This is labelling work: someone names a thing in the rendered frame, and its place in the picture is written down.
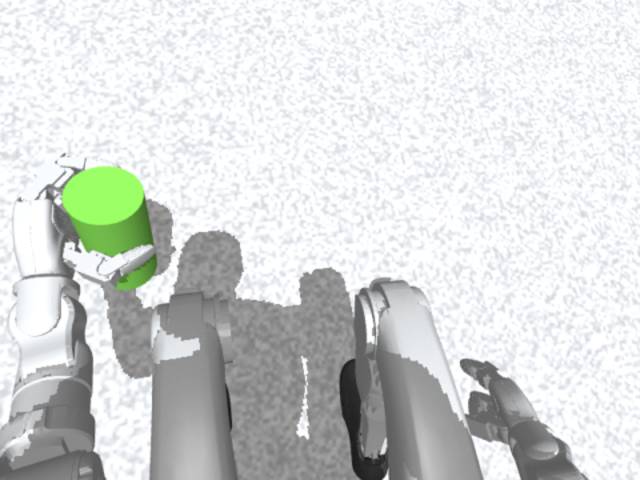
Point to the left robot arm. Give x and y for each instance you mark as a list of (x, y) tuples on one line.
[(50, 434)]

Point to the right robot hand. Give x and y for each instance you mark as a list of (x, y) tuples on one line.
[(505, 407)]

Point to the can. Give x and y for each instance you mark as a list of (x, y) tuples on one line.
[(108, 210)]

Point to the right robot foot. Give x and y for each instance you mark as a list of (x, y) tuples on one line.
[(364, 467)]

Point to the right robot arm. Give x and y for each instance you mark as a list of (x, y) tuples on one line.
[(540, 455)]

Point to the left robot hand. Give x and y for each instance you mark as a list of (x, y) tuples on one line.
[(45, 240)]

